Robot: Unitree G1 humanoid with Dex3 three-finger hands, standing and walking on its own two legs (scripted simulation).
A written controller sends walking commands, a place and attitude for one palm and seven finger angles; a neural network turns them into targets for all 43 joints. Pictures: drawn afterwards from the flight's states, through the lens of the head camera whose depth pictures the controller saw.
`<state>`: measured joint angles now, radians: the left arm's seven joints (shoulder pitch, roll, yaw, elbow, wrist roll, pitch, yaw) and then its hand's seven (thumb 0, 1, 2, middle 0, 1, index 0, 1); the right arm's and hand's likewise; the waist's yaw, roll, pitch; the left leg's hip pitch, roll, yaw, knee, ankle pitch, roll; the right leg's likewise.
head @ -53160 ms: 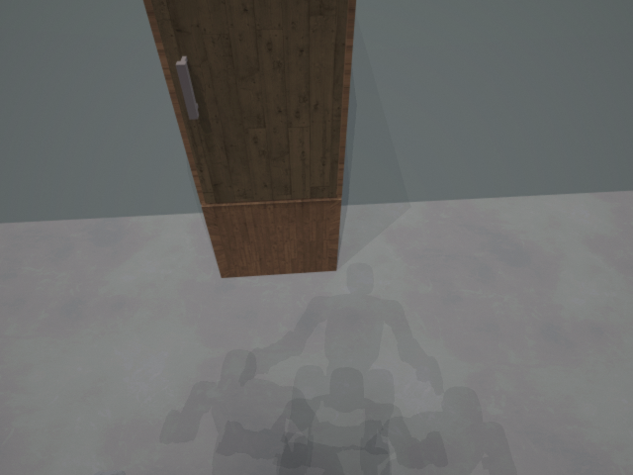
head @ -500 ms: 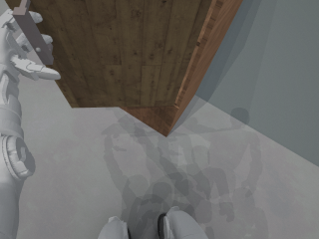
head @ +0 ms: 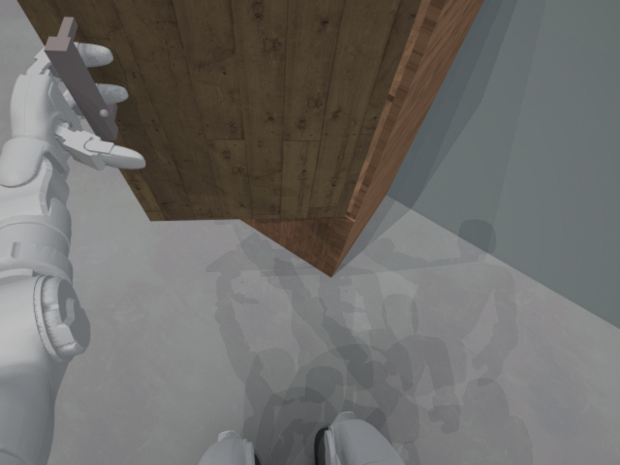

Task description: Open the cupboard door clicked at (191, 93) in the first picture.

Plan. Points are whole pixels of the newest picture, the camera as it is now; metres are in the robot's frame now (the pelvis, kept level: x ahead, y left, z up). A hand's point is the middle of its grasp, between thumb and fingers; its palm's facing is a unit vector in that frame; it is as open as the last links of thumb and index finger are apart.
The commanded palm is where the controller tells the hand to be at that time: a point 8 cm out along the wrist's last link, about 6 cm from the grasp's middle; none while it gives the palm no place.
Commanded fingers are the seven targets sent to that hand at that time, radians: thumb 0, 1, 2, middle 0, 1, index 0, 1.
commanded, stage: close the thumb around the handle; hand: left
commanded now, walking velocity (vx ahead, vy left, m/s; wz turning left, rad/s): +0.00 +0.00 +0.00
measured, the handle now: (89, 83) +0.57 +0.21 +0.10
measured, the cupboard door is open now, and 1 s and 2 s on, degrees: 37 37 77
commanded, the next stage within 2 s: pull the door open along its arc in 0.78 s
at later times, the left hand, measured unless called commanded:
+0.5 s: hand (104, 115) +0.52 +0.19 +0.10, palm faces -0.04 -1.00 -0.01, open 9.2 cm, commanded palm +0.50 +0.24 +0.10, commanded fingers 0.00 0.73 0.83 -0.39 -1.33 -0.39 -1.33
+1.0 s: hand (103, 114) +0.52 +0.19 +0.10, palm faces -0.05 -1.00 +0.00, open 5.5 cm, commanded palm +0.49 +0.24 +0.10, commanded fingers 0.00 0.90 0.90 -0.40 -1.35 -0.40 -1.35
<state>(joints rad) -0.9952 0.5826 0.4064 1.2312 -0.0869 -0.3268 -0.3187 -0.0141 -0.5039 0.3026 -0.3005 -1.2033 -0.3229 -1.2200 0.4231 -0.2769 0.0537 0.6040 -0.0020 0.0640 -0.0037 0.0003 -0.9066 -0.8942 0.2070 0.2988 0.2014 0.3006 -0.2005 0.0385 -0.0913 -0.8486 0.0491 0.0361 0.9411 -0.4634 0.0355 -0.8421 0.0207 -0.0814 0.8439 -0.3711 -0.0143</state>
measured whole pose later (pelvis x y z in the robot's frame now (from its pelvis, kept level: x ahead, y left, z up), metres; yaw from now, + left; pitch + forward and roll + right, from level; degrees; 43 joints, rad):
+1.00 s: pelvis +0.00 +0.00 +0.00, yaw +0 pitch +21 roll -3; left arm -0.99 0.60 0.42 1.23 -0.09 -0.32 -0.35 0.01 0.74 0.83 -0.37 -1.35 -0.39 -1.35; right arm 0.43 -0.28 0.05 0.60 0.00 0.06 -0.01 0.00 -0.91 -0.89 0.21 0.30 0.20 0.30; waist -0.21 0.04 -0.09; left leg -0.85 0.05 0.04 0.94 -0.46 0.03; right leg -0.85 0.03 -0.08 0.84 -0.37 -0.02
